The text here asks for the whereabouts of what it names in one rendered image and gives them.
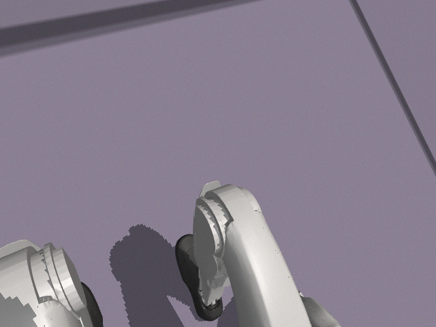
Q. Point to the right robot foot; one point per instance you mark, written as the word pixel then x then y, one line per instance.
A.
pixel 189 273

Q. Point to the left robot foot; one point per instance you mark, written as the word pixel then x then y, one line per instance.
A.
pixel 92 306

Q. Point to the right robot hand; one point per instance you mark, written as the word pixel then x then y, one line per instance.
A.
pixel 318 315

